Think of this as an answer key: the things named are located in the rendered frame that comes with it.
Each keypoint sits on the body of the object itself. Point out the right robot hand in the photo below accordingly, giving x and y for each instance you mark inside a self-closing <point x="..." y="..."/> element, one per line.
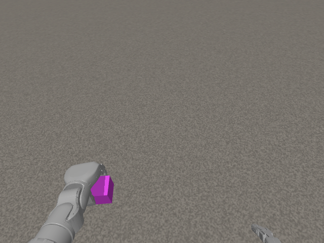
<point x="264" y="234"/>

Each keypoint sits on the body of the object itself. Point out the left robot arm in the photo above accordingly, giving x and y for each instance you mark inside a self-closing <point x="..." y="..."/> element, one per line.
<point x="66" y="219"/>

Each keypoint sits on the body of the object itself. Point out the left robot hand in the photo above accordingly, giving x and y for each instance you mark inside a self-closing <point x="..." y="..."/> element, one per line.
<point x="88" y="173"/>

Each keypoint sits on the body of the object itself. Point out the cube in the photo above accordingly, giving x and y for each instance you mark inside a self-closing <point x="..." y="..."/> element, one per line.
<point x="102" y="190"/>

